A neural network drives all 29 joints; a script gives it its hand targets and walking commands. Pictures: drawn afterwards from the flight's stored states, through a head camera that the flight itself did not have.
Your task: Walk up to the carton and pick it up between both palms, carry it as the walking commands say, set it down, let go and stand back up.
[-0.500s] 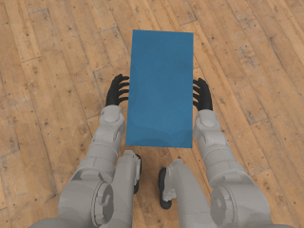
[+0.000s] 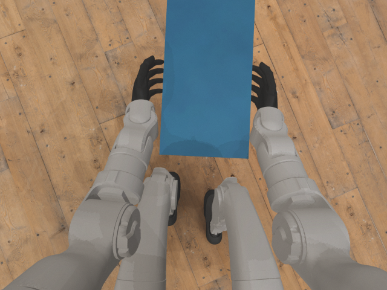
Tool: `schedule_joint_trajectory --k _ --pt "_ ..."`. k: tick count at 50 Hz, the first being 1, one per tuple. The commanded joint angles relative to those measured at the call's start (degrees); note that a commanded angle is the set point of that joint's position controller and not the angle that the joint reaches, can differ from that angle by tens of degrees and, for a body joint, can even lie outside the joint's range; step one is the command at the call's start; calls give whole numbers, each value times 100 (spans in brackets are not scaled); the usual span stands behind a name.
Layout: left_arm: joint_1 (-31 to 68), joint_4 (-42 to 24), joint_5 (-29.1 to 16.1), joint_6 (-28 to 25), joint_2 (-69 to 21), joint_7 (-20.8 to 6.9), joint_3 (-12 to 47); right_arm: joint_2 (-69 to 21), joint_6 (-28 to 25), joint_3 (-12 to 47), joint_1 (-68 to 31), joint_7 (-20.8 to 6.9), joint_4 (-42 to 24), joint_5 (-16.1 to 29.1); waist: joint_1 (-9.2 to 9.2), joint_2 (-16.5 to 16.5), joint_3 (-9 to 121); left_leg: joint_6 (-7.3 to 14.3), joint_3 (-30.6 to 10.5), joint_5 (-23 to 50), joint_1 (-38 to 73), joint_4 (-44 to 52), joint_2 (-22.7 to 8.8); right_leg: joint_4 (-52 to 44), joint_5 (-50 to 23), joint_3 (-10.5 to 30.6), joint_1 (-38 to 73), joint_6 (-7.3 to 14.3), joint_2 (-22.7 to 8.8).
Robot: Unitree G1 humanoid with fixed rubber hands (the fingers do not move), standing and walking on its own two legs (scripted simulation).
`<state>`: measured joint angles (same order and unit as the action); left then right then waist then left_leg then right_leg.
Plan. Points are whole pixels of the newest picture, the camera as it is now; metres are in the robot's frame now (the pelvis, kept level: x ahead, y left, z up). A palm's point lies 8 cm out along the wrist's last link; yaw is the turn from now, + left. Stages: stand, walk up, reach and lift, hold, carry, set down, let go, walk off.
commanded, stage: set down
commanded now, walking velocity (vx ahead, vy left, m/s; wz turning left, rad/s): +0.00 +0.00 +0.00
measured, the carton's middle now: (203, 93) +0.48 +0.01 -0.20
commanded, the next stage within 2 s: none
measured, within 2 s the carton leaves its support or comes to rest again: rests again in 1.90 s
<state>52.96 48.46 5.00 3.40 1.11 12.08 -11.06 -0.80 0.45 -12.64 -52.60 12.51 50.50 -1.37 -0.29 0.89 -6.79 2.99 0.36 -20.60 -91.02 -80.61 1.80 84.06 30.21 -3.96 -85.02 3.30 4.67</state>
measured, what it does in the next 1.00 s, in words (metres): lowers itself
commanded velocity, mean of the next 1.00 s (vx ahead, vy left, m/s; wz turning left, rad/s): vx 0.00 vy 0.00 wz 0.00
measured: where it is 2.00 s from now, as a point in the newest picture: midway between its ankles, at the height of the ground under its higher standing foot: (191, 217)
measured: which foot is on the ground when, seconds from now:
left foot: down 0.00-1.00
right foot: down 0.00-1.00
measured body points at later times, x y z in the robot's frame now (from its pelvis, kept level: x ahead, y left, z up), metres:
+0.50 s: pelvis +0.00 +0.00 -0.09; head +0.30 +0.03 +0.24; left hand +0.51 +0.13 -0.21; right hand +0.50 -0.12 -0.20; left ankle +0.13 +0.09 -0.56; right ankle +0.07 -0.09 -0.56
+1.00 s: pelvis -0.01 +0.01 -0.15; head +0.32 +0.03 +0.14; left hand +0.53 +0.13 -0.29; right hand +0.52 -0.11 -0.28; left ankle +0.13 +0.09 -0.56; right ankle +0.07 -0.09 -0.56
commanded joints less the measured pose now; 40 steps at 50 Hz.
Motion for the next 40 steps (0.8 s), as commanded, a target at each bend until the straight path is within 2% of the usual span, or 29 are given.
schedule_joint_trajectory --k 1,12,24,26,29,40 --pt "2747 -704 -42 -199 -3414 -213 1499 -3275 -166 1472 -2806 -275 -815 23 -71 -313 5736 -92 -840 1211 4035 261 671 -678 -1228 896 1103 -158 631" --pt "3693 -381 133 141 -4056 -472 1353 -3898 170 1402 -3816 -516 -878 -47 -56 -325 6065 -125 -747 1143 3586 -568 739 47 -977 785 336 -216 684" --pt "4340 -112 440 637 -5123 -995 1193 -4996 673 1390 -4697 -986 -954 -231 8 -288 6371 -184 -588 1511 3030 -1588 796 858 -1145 697 -270 -345 754" --pt "4413 -185 433 693 -5172 -1078 1207 -5112 753 1447 -4799 -1040 -1008 -215 88 -281 6478 -202 -524 1562 2878 -1716 796 972 -1213 702 -210 -372 753" --pt "4543 -250 402 768 -5303 -1184 1247 -5221 853 1492 -4934 -1113 -1000 -229 134 -286 6516 -250 -461 1614 2699 -1848 798 1142 -1282 658 -245 -395 753" --pt "5136 -76 382 977 -5297 -1385 1083 -5152 1072 1317 -5566 -1392 -865 -280 83 -270 6357 -267 -396 1357 2518 -2257 780 1606 -958 500 -1071 -382 693"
